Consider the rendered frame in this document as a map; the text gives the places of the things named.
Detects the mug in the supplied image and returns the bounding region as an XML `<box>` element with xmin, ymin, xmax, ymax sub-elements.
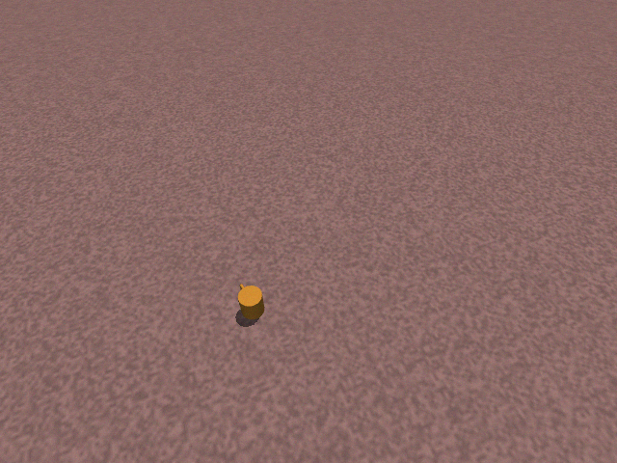
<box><xmin>238</xmin><ymin>284</ymin><xmax>264</xmax><ymax>319</ymax></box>

